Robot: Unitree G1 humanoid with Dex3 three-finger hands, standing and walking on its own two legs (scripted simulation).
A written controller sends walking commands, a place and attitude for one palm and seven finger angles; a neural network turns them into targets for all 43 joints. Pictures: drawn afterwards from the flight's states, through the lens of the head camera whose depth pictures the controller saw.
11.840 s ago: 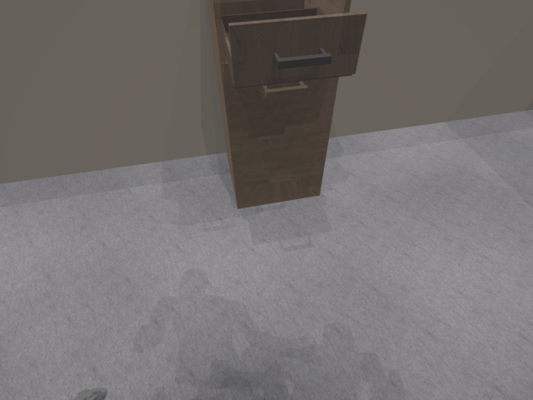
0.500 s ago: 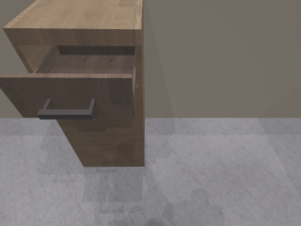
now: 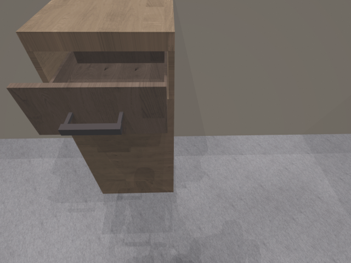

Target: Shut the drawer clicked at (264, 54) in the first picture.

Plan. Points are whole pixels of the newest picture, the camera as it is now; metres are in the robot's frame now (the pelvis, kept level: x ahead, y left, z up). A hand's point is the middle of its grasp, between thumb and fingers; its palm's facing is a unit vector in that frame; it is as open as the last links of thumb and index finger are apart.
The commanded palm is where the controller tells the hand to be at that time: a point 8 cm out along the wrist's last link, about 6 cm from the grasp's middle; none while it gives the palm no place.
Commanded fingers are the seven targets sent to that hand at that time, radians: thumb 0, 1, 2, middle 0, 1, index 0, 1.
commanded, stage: look again from close up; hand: left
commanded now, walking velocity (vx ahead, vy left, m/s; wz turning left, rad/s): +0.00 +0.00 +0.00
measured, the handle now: (93, 122) +0.43 +0.25 +0.07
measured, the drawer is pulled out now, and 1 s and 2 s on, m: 0.17 0.17 0.17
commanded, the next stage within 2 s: raise the hand and make a fist in 0.60 s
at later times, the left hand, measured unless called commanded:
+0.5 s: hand out of the picture +0.00 +0.16 -0.18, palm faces +0.02 -0.99 -0.14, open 7.4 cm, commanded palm none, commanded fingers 0.00 0.90 0.90 -0.20 -0.30 -0.20 -0.30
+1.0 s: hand (121, 213) +0.22 +0.13 +0.03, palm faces +0.03 -1.00 +0.02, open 6.6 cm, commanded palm +0.14 +0.21 -0.02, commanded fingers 0.00 0.90 0.90 -0.52 -0.65 -0.52 -0.65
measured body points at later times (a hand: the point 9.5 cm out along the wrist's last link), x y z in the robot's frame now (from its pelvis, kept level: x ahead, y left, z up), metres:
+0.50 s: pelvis +0.02 +0.00 +0.00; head +0.03 +0.01 +0.45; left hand +0.00 +0.21 -0.16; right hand +0.01 -0.21 -0.16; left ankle +0.01 +0.09 -0.74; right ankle -0.02 -0.10 -0.74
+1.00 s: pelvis -0.01 -0.01 -0.04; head +0.00 -0.02 +0.41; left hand +0.21 +0.19 +0.03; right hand +0.17 -0.27 -0.11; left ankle +0.01 +0.09 -0.74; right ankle -0.02 -0.10 -0.74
